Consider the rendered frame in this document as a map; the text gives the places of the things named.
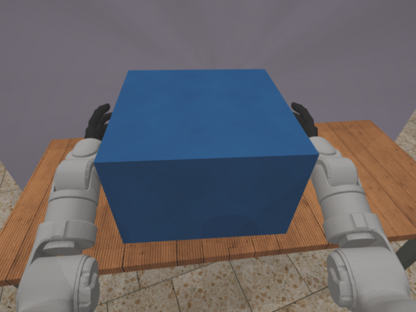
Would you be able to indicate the left robot hand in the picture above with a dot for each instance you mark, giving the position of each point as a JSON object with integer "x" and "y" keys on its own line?
{"x": 96, "y": 125}

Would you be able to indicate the robot left upper arm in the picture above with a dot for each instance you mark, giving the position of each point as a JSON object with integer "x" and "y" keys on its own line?
{"x": 60, "y": 284}

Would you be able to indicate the right robot hand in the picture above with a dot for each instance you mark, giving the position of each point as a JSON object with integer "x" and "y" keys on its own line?
{"x": 305, "y": 120}

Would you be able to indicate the robot right forearm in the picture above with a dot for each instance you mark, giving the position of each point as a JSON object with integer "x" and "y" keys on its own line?
{"x": 348, "y": 220}

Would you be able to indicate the robot left forearm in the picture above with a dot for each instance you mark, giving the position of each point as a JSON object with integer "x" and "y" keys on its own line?
{"x": 68, "y": 227}

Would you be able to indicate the carton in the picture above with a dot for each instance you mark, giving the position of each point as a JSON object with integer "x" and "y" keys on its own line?
{"x": 201, "y": 154}

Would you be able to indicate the robot right upper arm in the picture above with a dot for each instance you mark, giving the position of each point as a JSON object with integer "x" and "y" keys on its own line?
{"x": 368, "y": 279}

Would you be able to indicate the table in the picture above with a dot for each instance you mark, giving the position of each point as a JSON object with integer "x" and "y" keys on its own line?
{"x": 387, "y": 174}

